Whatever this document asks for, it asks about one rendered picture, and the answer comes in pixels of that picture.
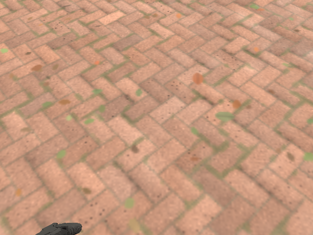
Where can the robot left hand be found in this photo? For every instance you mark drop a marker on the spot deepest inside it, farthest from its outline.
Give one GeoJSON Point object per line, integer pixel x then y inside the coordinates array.
{"type": "Point", "coordinates": [70, 228]}

